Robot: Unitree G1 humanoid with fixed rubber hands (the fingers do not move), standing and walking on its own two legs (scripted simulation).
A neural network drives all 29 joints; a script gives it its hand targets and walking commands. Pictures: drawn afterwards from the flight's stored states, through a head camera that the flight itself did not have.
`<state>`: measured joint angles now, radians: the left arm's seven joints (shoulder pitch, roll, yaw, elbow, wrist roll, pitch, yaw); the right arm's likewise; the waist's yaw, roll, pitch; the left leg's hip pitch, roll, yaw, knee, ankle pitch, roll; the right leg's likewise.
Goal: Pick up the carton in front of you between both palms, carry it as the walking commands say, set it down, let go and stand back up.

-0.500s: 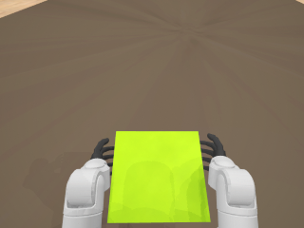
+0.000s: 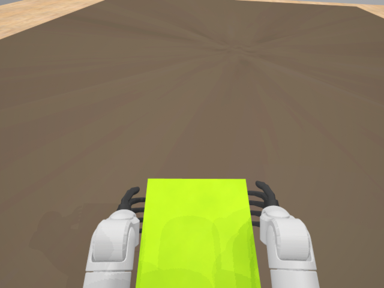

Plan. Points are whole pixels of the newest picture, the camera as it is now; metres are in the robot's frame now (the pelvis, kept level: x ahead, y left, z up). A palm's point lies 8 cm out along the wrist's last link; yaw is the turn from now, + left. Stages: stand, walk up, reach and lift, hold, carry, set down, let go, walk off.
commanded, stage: carry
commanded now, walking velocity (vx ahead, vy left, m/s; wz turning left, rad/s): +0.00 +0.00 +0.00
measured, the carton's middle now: (195, 240) +0.28 +0.00 -0.05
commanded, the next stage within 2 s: hold in 1.06 s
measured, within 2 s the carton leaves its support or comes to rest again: neither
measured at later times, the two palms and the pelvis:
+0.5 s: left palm (130, 230) +0.26 +0.14 +0.02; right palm (270, 229) +0.27 -0.15 +0.03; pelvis -0.02 +0.00 +0.00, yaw +0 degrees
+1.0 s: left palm (127, 226) +0.27 +0.15 +0.03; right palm (268, 225) +0.27 -0.15 +0.04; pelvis -0.01 +0.00 +0.00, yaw +0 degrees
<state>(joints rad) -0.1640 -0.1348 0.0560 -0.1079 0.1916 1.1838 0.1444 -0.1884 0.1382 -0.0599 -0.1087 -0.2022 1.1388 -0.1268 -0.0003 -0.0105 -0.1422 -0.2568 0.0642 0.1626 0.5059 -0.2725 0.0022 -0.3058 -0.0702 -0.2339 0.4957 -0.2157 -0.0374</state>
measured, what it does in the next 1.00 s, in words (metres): stands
